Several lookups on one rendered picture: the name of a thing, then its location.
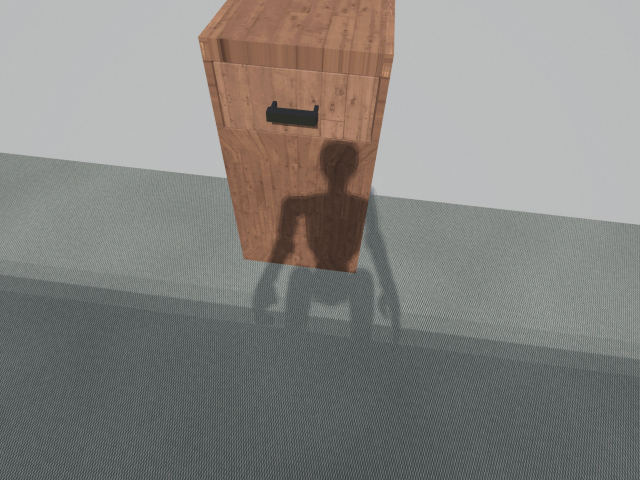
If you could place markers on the drawer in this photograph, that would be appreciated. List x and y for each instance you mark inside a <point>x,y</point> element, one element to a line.
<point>346,101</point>

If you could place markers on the handle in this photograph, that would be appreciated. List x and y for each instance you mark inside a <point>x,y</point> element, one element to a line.
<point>292,116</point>

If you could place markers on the cabinet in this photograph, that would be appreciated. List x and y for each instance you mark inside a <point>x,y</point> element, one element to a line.
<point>301,200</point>

